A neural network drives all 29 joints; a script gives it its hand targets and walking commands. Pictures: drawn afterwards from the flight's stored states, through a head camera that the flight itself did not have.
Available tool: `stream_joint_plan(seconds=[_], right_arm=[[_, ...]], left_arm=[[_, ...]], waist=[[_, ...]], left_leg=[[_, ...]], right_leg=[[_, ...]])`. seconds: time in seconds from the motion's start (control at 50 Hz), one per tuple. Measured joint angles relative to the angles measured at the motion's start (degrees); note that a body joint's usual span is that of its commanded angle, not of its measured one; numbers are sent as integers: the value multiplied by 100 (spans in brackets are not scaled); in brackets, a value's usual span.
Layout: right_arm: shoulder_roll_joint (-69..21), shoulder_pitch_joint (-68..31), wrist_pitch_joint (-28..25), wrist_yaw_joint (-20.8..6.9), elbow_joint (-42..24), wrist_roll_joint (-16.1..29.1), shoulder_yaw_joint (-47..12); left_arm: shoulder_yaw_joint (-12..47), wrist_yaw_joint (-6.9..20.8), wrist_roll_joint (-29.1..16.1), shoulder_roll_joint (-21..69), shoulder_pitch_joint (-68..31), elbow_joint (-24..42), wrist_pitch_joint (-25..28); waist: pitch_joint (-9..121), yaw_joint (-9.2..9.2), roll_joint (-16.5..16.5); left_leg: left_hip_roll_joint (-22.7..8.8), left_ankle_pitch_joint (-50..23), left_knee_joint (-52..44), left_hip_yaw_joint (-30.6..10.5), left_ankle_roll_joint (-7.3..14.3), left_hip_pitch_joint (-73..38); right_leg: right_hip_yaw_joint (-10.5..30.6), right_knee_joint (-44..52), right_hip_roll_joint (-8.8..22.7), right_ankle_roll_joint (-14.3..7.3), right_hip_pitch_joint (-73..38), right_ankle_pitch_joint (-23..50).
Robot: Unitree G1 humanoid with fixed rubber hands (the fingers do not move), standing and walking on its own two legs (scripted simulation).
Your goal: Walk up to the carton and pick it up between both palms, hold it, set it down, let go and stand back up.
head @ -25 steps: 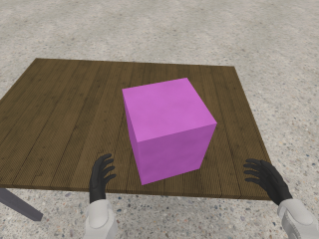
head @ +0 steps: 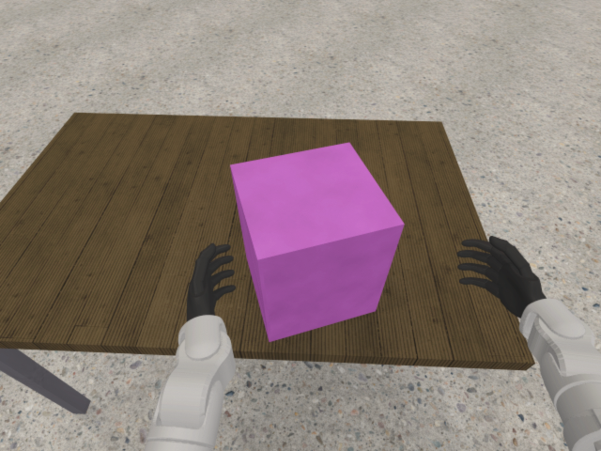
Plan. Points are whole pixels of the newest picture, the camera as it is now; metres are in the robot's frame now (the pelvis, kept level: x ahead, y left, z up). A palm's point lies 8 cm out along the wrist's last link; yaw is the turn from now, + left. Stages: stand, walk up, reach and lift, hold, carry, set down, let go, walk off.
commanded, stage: reach and lift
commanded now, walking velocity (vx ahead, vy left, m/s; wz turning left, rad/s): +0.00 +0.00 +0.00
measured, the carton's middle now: (308, 243) +0.45 +0.01 -0.03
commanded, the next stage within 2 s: none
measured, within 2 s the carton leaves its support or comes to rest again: neither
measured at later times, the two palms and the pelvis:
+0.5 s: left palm (195, 271) +0.30 +0.16 +0.10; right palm (486, 217) +0.39 -0.22 +0.12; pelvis -0.01 +0.01 +0.00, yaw +0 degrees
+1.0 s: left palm (187, 222) +0.37 +0.18 +0.12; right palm (452, 160) +0.47 -0.19 +0.15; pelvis +0.01 +0.01 +0.00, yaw +0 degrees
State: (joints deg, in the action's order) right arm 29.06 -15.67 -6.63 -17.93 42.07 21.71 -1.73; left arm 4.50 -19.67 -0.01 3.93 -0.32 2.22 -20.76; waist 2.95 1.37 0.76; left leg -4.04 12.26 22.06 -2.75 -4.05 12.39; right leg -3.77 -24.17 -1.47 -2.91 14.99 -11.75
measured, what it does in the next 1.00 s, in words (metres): stands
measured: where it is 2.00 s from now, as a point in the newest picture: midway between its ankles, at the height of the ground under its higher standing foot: outside the picture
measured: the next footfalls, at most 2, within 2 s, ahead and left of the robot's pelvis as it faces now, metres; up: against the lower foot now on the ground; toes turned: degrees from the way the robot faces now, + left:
none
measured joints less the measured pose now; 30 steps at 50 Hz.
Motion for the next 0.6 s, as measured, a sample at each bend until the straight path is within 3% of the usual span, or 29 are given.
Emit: stream_joint_plan(seconds=[0.22, 0.6], right_arm=[[28, -410, 239, 437, -487, 9, -46], [86, -2019, 1476, 455, 120, 10, -47]], left_arm=[[-51, 81, 2, 0, -376, 7, -333], [-204, -91, 3, -12, -1767, 278, -1722]], waist=[[-22, 119, 0], [-98, 301, -43]], left_leg=[[-16, -80, -184, 1, 4, 41], [-16, -203, -203, 1, -4, 139]], right_leg=[[3, 270, -22, 0, 0, 129], [11, 506, -31, 3, 0, 365]])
